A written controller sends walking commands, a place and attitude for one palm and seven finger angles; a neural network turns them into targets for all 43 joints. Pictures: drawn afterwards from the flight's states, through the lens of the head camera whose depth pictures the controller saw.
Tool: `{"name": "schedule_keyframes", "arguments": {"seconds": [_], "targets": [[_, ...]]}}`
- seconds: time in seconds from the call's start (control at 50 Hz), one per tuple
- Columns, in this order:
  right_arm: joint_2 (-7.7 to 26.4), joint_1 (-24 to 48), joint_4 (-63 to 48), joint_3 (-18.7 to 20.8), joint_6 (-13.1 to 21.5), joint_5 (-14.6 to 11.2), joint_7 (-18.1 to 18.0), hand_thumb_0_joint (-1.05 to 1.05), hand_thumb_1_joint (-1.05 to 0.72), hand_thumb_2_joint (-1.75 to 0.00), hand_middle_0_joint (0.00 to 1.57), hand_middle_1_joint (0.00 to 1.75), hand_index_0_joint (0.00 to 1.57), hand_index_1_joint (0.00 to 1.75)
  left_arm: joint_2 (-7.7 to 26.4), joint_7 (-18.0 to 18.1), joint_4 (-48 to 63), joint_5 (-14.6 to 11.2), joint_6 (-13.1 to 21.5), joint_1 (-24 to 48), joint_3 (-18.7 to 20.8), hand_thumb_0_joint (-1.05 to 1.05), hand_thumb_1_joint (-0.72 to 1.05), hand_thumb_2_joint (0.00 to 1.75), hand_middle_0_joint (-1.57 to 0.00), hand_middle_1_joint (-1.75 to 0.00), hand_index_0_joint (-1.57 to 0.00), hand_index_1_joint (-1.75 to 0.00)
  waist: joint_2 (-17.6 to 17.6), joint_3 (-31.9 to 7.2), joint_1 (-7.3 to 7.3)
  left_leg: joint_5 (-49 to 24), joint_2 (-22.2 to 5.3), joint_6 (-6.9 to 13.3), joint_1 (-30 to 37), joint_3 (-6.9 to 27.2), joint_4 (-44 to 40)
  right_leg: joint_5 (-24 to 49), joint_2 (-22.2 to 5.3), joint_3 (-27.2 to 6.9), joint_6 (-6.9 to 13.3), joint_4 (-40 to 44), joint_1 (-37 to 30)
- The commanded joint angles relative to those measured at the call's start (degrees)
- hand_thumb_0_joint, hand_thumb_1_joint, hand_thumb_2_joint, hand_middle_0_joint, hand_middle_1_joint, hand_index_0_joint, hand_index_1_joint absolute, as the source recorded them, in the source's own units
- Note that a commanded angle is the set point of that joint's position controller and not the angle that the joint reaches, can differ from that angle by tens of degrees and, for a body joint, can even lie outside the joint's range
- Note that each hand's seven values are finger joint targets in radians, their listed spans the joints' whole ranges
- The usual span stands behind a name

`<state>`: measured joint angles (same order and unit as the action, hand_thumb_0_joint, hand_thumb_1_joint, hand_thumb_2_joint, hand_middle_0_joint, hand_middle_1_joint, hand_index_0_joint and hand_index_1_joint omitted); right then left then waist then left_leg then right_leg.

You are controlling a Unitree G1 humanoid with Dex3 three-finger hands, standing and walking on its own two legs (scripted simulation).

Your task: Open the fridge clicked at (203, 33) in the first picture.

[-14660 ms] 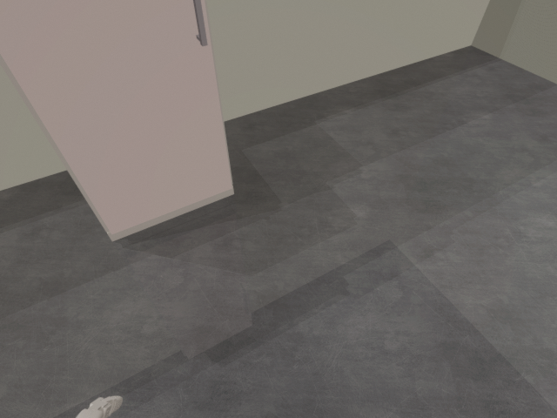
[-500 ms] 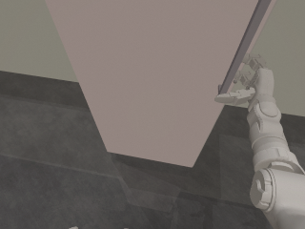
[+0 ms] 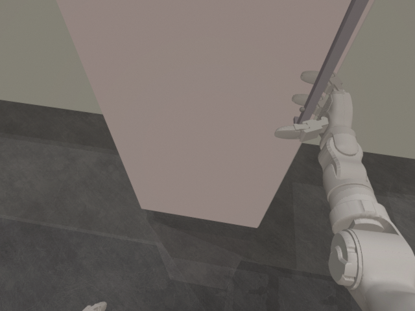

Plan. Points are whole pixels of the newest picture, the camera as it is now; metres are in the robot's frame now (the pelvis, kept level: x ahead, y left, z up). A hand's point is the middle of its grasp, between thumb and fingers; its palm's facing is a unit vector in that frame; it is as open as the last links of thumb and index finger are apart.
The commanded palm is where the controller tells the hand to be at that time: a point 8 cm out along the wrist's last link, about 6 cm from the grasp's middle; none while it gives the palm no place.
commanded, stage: slide the fingers in behind the handle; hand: right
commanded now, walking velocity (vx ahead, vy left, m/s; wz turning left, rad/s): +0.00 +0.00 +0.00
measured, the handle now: (329, 55) +0.53 -0.14 +0.23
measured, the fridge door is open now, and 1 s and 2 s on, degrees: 0 0 0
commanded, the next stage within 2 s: grip the handle and tug to test in 0.80 s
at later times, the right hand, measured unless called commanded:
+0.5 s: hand (302, 110) +0.47 -0.11 +0.15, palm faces +0.03 +1.00 +0.01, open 14.1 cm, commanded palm +0.44 -0.16 +0.15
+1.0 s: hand (302, 110) +0.47 -0.11 +0.15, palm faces +0.04 +1.00 +0.00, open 13.9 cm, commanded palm +0.44 -0.15 +0.15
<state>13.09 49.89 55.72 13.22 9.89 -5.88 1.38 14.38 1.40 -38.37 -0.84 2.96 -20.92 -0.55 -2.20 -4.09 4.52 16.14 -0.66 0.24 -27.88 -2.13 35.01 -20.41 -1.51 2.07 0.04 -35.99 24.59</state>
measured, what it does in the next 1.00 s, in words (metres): stands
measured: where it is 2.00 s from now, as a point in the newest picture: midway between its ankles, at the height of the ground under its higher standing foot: outside the picture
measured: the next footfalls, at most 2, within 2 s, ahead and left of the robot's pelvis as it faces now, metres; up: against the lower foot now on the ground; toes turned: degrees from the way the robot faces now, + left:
none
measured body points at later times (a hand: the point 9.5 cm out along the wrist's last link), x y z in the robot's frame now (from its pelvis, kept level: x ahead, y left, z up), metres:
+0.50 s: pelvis -0.01 +0.00 +0.00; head +0.04 +0.01 +0.45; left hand +0.05 +0.26 -0.12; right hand +0.46 -0.16 +0.15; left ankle +0.01 +0.12 -0.73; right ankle -0.03 -0.12 -0.73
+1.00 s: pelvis +0.00 -0.01 +0.00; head +0.04 +0.00 +0.45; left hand +0.06 +0.24 -0.12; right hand +0.46 -0.16 +0.15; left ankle +0.01 +0.12 -0.73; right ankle -0.03 -0.12 -0.73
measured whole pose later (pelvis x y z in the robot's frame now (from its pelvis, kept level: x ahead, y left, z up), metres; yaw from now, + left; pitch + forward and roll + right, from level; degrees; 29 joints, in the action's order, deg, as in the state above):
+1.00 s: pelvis +0.00 -0.01 +0.00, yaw +0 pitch +8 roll +0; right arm 11.4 51.1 57.3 11.1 10.8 -5.8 -1.9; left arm 13.6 1.3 -40.1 -0.5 4.5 -20.7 -0.6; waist -1.9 -3.8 4.0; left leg 15.6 -1.3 -0.2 -27.2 -2.0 34.5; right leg -19.8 -0.8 2.1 0.5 -35.5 24.0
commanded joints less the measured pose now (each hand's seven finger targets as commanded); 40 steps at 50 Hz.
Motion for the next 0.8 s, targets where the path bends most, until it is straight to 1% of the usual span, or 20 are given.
{"name": "schedule_keyframes", "arguments": {"seconds": [0.0,0.02,0.04,0.08,0.14,0.16,0.18,0.2,0.22,0.24,0.28,0.34,0.44,0.52,0.56,0.58,0.66,0.72,0.74,0.78], "targets": [[12.37,28.60,-12.20,3.28,3.51,-0.26,-0.83,0.00,0.50,-0.30,0.30,1.20,0.30,1.20,7.71,0.65,5.11,0.11,1.70,-3.29,2.56,0.00,0.90,0.90,-0.20,-0.30,-0.20,-0.30,5.05,-20.84,0.21,-24.17,1.56,0.94,15.00,0.39,-1.91,19.72,1.54,-0.78,1.42,3.13,-5.29],[13.96,27.49,-12.48,4.65,3.70,-0.13,-1.08,0.00,0.50,-0.30,0.30,1.20,0.30,1.20,7.95,0.69,5.26,0.25,1.57,-3.32,2.61,0.00,0.90,0.90,-0.20,-0.30,-0.20,-0.30,6.00,-20.80,-0.29,-24.58,1.50,0.86,16.25,0.67,-2.05,19.68,1.63,-0.58,1.57,3.25,-4.43],[13.42,27.24,-13.43,3.82,3.77,0.11,-1.04,0.00,0.50,-0.30,0.30,1.20,0.30,1.20,7.69,0.69,5.63,0.07,1.46,-2.78,2.52,0.00,0.90,0.90,-0.20,-0.30,-0.20,-0.30,5.02,-21.29,-0.32,-24.45,1.40,0.85,16.62,0.82,-2.03,19.15,1.68,-0.37,1.54,3.51,-4.40],[9.78,28.91,-13.70,0.34,3.92,0.72,-0.78,0.00,0.50,-0.30,0.30,1.20,0.30,1.20,7.22,0.65,5.65,-0.02,1.69,-2.37,2.45,0.00,0.90,0.90,-0.20,-0.30,-0.20,-0.30,2.26,-19.79,0.55,-23.34,1.35,0.91,14.34,0.73,-2.37,18.53,1.67,-0.18,1.47,3.49,-5.44],[7.59,30.13,-14.10,-1.60,4.43,0.60,-0.70,0.00,0.50,-0.30,0.30,1.20,0.30,1.20,7.19,0.51,5.37,-0.02,2.07,-2.68,2.64,0.00,0.90,0.90,-0.20,-0.30,-0.20,-0.30,1.87,-19.84,1.22,-21.97,1.52,1.02,13.00,0.50,-2.60,18.32,1.50,-0.63,1.41,3.41,-6.92],[8.95,29.39,-14.25,0.03,4.47,0.20,-0.72,0.00,0.50,-0.30,0.30,1.20,0.30,1.20,7.37,0.57,5.23,-0.03,2.22,-2.78,2.75,0.00,0.90,0.90,-0.20,-0.30,-0.20,-0.30,2.17,-20.86,0.50,-22.16,1.58,1.12,13.80,0.51,-2.57,18.48,1.50,-0.66,1.35,3.44,-7.10],[8.65,28.70,-13.07,0.11,4.08,-0.34,-0.56,0.00,0.50,-0.30,0.30,1.20,0.30,1.20,7.40,0.66,5.14,-0.13,2.20,-2.51,2.67,0.00,0.90,0.90,-0.20,-0.30,-0.20,-0.30,2.31,-20.66,0.70,-21.95,1.57,1.06,13.85,0.71,-2.89,17.68,1.60,-0.36,1.39,3.41,-6.95],[10.17,28.96,-12.58,1.57,3.95,-0.71,-0.71,0.00,0.50,-0.30,0.30,1.20,0.30,1.20,7.58,0.81,4.86,-0.04,2.18,-2.95,2.67,0.00,0.90,0.90,-0.20,-0.30,-0.20,-0.30,4.81,-20.86,0.58,-21.91,1.54,0.95,14.93,0.56,-2.94,17.28,1.58,-0.64,1.40,3.77,-5.98],[9.86,28.59,-13.49,0.92,4.06,-0.53,-0.74,0.00,0.50,-0.30,0.30,1.20,0.30,1.20,7.72,0.84,5.01,-0.01,2.12,-2.77,2.60,0.00,0.90,0.90,-0.20,-0.30,-0.20,-0.30,3.86,-21.31,0.30,-22.12,1.49,1.06,15.30,0.65,-2.85,17.82,1.59,-0.57,1.39,3.88,-6.16],[7.39,30.14,-14.10,-1.40,4.10,-0.38,-0.69,0.00,0.50,-0.30,0.30,1.20,0.30,1.20,7.27,0.72,5.10,-0.13,2.29,-2.51,2.50,0.00,0.90,0.90,-0.20,-0.30,-0.20,-0.30,2.31,-20.95,1.08,-22.24,1.49,1.05,14.13,0.50,-2.73,18.21,1.55,-0.65,1.38,3.86,-6.98],[6.26,29.69,-13.51,-2.04,4.33,-0.18,-0.74,0.00,0.50,-0.30,0.30,1.20,0.30,1.20,7.20,0.58,4.74,-0.04,2.71,-2.63,2.61,0.00,0.90,0.90,-0.20,-0.30,-0.20,-0.30,2.66,-20.12,1.04,-21.65,1.55,1.00,12.95,0.35,-2.85,18.11,1.47,-0.69,1.35,3.63,-7.28],[8.96,29.99,-11.88,0.18,4.52,-0.16,-1.15,0.00,0.50,-0.30,0.30,1.20,0.30,1.20,7.69,0.68,4.41,0.02,2.58,-3.01,2.70,0.00,0.90,0.90,-0.20,-0.30,-0.20,-0.30,4.93,-19.99,0.92,-20.46,1.49,0.93,13.64,0.50,-3.04,16.63,1.56,-0.92,1.46,3.99,-6.04],[8.17,30.90,-10.76,-0.78,5.11,0.20,-0.94,0.00,0.50,-0.30,0.30,1.20,0.30,1.20,7.45,0.70,4.23,0.00,2.80,-2.75,2.43,0.00,0.90,0.90,-0.20,-0.30,-0.20,-0.30,2.75,-19.21,1.14,-19.81,1.40,1.10,12.62,0.52,-2.93,16.31,1.61,-0.87,1.34,3.99,-6.22],[7.78,31.45,-12.87,-1.19,5.67,0.50,-1.27,0.00,0.50,-0.30,0.30,1.20,0.30,1.20,7.49,0.58,4.38,0.18,2.92,-2.94,2.64,0.00,0.90,0.90,-0.20,-0.30,-0.20,-0.30,1.84,-21.13,0.84,-21.00,1.54,1.32,12.57,0.19,-2.22,19.18,1.49,-1.28,1.14,3.63,-7.92],[5.07,30.98,-14.46,-2.75,5.62,0.05,-1.33,0.00,0.50,-0.30,0.30,1.20,0.30,1.20,7.18,0.31,4.53,0.03,3.24,-2.62,2.77,0.00,0.90,0.90,-0.20,-0.30,-0.20,-0.30,0.09,-22.18,0.76,-21.36,1.65,1.33,11.44,-0.06,-2.04,20.81,1.22,-1.36,0.81,3.37,-10.04],[4.27,30.87,-13.62,-3.55,5.40,-0.11,-1.32,0.00,0.50,-0.30,0.30,1.20,0.30,1.20,7.21,0.30,4.35,0.03,3.31,-2.66,2.64,0.00,0.90,0.90,-0.20,-0.30,-0.20,-0.30,1.53,-21.24,1.00,-20.96,1.76,1.30,11.23,-0.16,-2.17,20.53,1.14,-1.62,0.79,3.53,-9.61],[6.52,31.87,-11.71,-1.72,4.97,-0.08,-1.82,0.00,0.50,-0.30,0.30,1.20,0.30,1.20,7.69,0.53,3.72,0.12,3.25,-3.10,2.76,0.00,0.90,0.90,-0.20,-0.30,-0.20,-0.30,5.37,-19.38,1.44,-20.23,1.72,1.03,11.83,-0.12,-2.55,18.18,1.12,-1.49,1.10,4.06,-7.36],[5.40,31.64,-12.71,-2.67,5.02,0.47,-1.94,0.00,0.50,-0.30,0.30,1.20,0.30,1.20,7.48,0.49,3.82,0.19,3.24,-2.94,2.79,0.00,0.90,0.90,-0.20,-0.30,-0.20,-0.30,2.08,-20.63,0.95,-20.88,1.65,1.32,11.23,-0.02,-2.18,20.47,1.12,-1.53,0.90,3.59,-9.20],[4.00,32.73,-12.94,-3.78,4.96,0.22,-1.93,0.00,0.50,-0.30,0.30,1.20,0.30,1.20,7.15,0.33,3.69,0.16,3.34,-2.80,2.60,0.00,0.90,0.90,-0.20,-0.30,-0.20,-0.30,0.33,-20.18,1.46,-20.54,1.58,1.23,10.28,-0.09,-2.22,20.32,1.13,-1.58,0.73,3.60,-9.60],[4.24,32.35,-11.80,-3.76,4.83,0.48,-2.01,0.00,0.50,-0.30,0.30,1.20,0.30,1.20,7.28,0.34,3.35,0.16,3.29,-3.03,2.56,0.00,0.90,0.90,-0.20,-0.30,-0.20,-0.30,2.02,-19.10,1.49,-19.80,1.67,1.27,10.00,-0.29,-2.21,19.62,1.03,-1.81,0.68,3.71,-8.66]]}}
